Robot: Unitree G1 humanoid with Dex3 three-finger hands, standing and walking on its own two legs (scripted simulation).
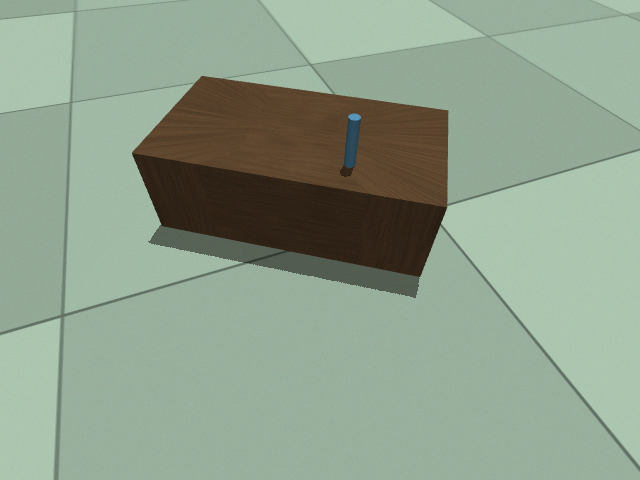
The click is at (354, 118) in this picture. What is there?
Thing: slim round
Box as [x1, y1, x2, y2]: [344, 114, 360, 167]
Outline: 357,114 350,114 348,116 344,165 347,167 352,167 355,162 360,116
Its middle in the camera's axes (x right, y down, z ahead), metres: +0.11 -0.32 +1.30
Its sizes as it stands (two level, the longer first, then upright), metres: 0.041 0.041 0.190
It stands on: a support 0.39 m high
